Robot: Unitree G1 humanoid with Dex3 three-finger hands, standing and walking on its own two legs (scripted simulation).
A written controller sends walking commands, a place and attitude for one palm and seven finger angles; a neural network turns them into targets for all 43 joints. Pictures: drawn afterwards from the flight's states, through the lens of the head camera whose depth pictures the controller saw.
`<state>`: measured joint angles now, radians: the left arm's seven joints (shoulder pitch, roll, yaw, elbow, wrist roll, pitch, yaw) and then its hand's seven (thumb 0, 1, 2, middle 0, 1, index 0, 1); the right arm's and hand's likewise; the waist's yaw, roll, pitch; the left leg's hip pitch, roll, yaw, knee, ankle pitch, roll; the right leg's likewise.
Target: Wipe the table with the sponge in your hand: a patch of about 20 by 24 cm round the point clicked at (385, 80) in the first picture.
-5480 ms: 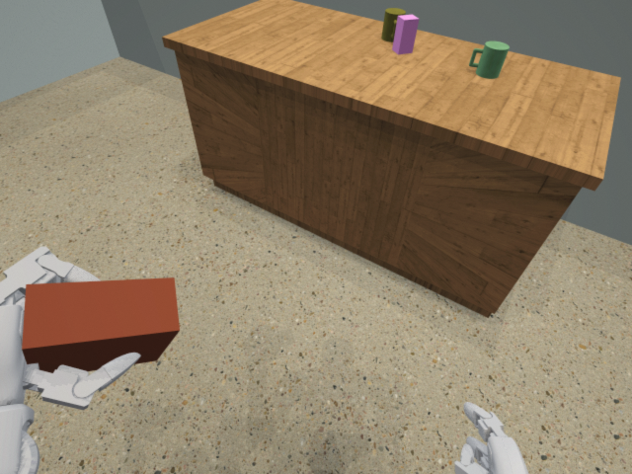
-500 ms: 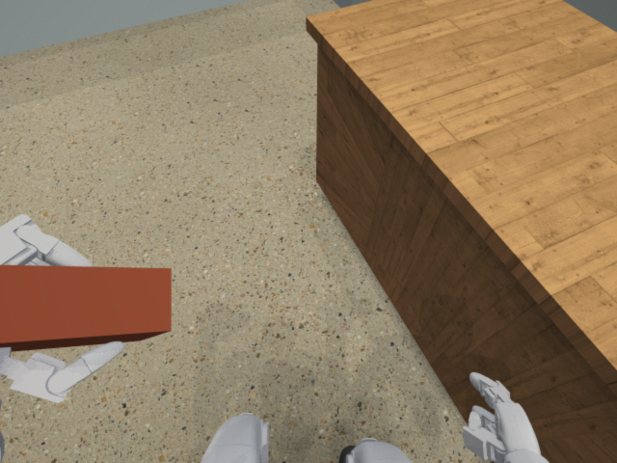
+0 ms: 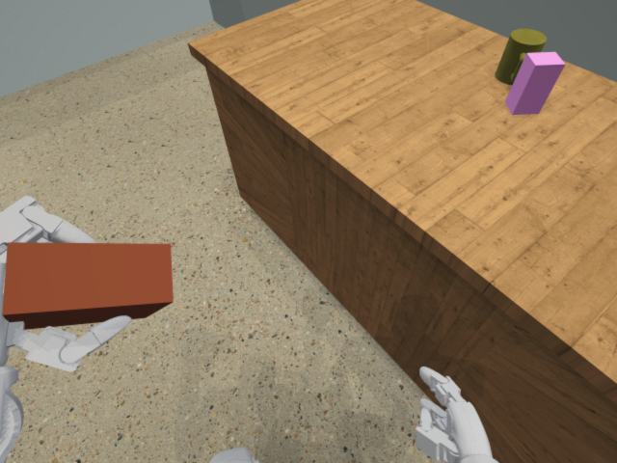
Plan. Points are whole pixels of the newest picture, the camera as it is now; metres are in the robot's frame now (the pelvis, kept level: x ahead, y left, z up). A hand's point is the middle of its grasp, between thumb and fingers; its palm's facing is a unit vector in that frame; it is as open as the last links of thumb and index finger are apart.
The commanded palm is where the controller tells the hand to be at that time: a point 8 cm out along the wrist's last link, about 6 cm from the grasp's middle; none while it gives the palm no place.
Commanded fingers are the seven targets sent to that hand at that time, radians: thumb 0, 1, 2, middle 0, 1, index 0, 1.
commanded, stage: turn to face it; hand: left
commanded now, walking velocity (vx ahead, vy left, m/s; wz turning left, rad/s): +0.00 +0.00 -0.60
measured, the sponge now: (113, 287) +0.24 +0.21 +0.17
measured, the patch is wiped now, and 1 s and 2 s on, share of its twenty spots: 0.00 0.00 0.00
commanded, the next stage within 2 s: come to a stop and stand still in 1.98 s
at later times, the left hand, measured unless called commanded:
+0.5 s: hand (194, 312) +0.21 +0.11 +0.20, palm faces +0.17 -0.87 -0.46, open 9.8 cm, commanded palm +0.17 +0.17 +0.20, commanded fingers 0.00 0.10 1.30 -1.20 -1.60 -1.20 -1.60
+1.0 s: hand (366, 380) +0.17 -0.02 +0.17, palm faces -0.15 -0.88 -0.46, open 9.8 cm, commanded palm +0.13 +0.06 +0.20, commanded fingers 0.00 0.10 1.30 -1.20 -1.60 -1.20 -1.60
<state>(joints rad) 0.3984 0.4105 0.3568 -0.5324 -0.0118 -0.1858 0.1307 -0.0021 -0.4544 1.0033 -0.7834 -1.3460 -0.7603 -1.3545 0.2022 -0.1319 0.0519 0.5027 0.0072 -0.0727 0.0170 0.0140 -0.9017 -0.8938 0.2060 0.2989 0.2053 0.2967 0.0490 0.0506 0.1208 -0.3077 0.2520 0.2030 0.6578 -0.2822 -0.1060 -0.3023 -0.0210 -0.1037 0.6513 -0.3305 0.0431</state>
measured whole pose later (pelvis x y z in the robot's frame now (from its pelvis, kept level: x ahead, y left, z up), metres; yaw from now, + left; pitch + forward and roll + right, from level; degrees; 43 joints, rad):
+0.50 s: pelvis -0.06 -0.06 +0.02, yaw -16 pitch +2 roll +4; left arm 0.49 0.39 0.35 -0.49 -0.05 -0.18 0.15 0.00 -0.45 1.00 -0.78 -1.35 -0.76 -1.35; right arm 0.15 -0.26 -0.03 0.52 0.02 0.08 -0.02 0.02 -0.91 -0.89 0.20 0.30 0.20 0.30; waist 0.03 -0.02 0.02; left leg -0.34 0.00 -0.01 0.75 -0.45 -0.06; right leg -0.34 0.15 0.12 0.36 -0.03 -0.13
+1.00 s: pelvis -0.16 -0.08 +0.00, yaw -34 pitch -2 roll +1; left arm 0.36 0.38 0.37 -0.52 -0.03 -0.17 0.14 0.00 -0.45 1.00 -0.78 -1.35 -0.76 -1.35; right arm 0.13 -0.21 0.02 0.58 0.01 0.00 0.00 0.02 -0.90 -0.89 0.20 0.30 0.20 0.30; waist 0.02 0.01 0.20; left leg -0.40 0.09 0.02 1.10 -0.50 -0.08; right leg -0.42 0.05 0.00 0.64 -0.19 -0.06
